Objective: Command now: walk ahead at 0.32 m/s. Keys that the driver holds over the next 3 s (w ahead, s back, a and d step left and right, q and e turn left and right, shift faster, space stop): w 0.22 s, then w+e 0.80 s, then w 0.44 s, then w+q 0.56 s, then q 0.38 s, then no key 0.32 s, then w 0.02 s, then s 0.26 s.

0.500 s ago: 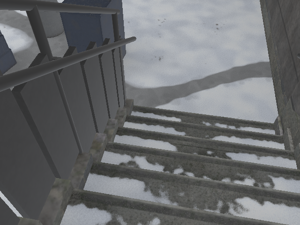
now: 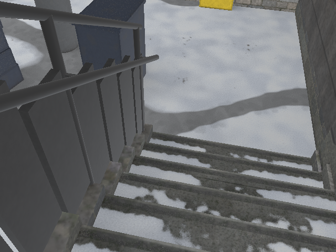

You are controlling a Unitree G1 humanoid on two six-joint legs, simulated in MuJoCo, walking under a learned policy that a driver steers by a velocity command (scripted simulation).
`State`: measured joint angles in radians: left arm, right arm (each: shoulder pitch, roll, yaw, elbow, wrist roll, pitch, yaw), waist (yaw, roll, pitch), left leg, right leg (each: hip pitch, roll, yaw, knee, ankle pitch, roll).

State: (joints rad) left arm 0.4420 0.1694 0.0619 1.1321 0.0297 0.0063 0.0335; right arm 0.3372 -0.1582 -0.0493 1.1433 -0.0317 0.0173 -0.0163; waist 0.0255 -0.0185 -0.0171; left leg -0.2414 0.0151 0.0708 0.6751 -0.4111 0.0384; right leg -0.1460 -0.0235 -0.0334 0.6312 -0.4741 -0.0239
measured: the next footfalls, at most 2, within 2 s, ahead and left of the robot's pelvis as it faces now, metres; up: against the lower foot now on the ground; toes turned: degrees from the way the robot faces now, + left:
right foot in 0.44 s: +0.30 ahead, -0.13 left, -0.17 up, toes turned -7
left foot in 0.86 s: +0.60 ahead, +0.04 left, -0.34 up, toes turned -15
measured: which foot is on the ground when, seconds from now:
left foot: down 0.00-0.44, up 0.46-0.84, down 0.86-1.00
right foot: down 0.00-0.02, up 0.04-0.42, down 0.44-0.86, up 0.88-1.00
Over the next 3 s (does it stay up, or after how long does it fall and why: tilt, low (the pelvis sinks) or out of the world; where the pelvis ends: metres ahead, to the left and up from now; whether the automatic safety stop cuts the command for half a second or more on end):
stays up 1.27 -0.40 -0.84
